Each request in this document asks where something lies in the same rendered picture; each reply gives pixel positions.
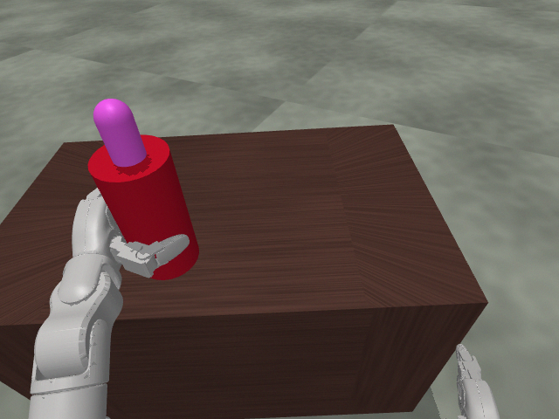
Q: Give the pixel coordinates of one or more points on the left robot arm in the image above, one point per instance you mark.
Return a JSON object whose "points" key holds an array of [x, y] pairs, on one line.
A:
{"points": [[72, 347]]}

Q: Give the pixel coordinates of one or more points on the right robot hand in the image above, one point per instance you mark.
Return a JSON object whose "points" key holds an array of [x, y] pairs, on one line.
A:
{"points": [[476, 399]]}

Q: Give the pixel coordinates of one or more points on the bottle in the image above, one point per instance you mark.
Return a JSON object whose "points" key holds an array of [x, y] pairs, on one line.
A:
{"points": [[137, 178]]}

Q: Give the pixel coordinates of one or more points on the left robot hand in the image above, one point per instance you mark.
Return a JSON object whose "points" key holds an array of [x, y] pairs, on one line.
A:
{"points": [[95, 231]]}

